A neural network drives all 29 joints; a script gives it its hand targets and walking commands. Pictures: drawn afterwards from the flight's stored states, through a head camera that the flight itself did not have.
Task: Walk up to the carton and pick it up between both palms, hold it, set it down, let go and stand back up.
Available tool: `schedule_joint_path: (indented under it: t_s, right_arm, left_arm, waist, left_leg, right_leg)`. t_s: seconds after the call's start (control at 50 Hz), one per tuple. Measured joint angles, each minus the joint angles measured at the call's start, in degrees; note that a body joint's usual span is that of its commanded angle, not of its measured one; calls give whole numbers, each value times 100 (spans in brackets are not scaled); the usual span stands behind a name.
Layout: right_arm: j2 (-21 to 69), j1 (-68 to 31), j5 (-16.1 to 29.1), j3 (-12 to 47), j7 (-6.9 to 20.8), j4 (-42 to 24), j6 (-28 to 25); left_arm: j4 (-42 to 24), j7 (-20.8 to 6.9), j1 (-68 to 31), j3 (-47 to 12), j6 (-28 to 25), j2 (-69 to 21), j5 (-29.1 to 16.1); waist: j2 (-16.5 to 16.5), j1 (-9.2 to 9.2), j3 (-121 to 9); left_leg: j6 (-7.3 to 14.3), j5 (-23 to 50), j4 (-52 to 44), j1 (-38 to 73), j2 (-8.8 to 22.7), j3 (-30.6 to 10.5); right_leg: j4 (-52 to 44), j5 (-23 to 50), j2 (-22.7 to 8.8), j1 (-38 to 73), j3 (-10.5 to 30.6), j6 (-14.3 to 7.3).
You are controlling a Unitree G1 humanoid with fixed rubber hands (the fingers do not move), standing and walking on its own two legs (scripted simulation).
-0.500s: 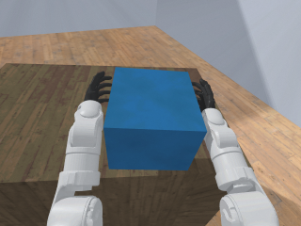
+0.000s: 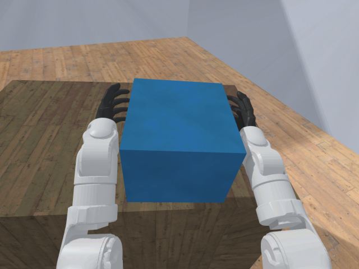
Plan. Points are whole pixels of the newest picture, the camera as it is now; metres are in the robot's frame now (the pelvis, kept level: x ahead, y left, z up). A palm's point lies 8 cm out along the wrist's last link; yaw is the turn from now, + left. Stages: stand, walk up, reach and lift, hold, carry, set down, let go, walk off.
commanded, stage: hold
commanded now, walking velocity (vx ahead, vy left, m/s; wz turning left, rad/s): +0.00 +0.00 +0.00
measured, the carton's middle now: (177, 138) +0.35 +0.00 +0.16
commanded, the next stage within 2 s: none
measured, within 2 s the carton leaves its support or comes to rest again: neither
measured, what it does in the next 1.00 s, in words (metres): stands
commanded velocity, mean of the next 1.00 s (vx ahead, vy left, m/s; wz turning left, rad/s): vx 0.00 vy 0.00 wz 0.00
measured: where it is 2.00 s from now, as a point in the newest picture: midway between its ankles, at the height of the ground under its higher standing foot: outside the picture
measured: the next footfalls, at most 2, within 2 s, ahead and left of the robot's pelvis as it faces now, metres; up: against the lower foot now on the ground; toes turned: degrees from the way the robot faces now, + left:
none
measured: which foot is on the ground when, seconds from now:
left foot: down 0.00-1.00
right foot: down 0.00-1.00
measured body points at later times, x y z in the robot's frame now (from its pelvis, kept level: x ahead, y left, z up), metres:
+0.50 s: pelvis +0.00 -0.01 +0.00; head -0.06 +0.02 +0.45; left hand +0.37 +0.15 +0.21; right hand +0.38 -0.15 +0.19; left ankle +0.03 +0.12 -0.75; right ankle +0.00 -0.12 -0.75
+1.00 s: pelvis +0.00 +0.00 +0.00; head -0.05 +0.02 +0.45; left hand +0.38 +0.16 +0.21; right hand +0.38 -0.14 +0.19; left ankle +0.03 +0.12 -0.75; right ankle +0.00 -0.12 -0.75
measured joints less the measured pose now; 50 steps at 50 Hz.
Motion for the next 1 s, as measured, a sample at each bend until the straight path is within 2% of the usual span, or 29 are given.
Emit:
schedule_joint_path:
  t_s: [0.14,0.26,0.78,1.0]
  right_arm:
    - [-40,-35,40,13,7,54,-142]
    - [-1,-172,-76,-94,59,369,-131]
    - [41,-212,-114,-141,47,449,-188]
    - [8,-158,-66,-60,40,372,-239]
  left_arm:
    - [12,33,-80,-38,-45,16,8]
    - [303,-31,-242,132,-32,-39,101]
    - [473,-75,-296,114,-135,47,73]
    - [334,-55,-215,65,-141,38,83]
  waist:
    - [49,16,-102]
    - [37,33,-79]
    - [-5,38,-103]
    - [-6,16,-66]
  left_leg:
    - [-26,-33,81,-89,32,-4]
    - [-27,12,-18,49,16,-29]
    - [-16,44,-1,-43,-4,-49]
    - [-17,14,25,-28,-2,-76]
  right_leg:
    - [24,0,36,-66,10,-18]
    - [27,-19,25,34,-8,-29]
    - [42,8,20,-51,2,-23]
    - [-4,7,30,6,-12,-20]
